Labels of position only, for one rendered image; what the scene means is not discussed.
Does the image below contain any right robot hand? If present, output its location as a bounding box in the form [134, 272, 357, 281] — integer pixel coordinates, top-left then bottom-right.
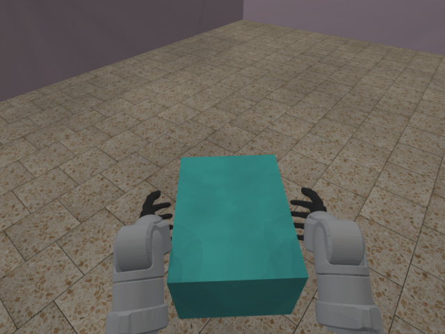
[290, 187, 327, 241]

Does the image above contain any carton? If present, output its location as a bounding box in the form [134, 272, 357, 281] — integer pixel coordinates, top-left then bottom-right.
[167, 154, 308, 319]

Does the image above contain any right robot forearm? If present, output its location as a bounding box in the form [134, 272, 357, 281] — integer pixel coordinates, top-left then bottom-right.
[303, 211, 385, 334]

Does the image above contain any left robot forearm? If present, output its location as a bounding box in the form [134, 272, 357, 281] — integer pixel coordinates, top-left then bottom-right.
[106, 214, 172, 334]

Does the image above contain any left robot hand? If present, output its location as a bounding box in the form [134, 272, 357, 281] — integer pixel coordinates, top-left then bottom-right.
[140, 191, 173, 241]

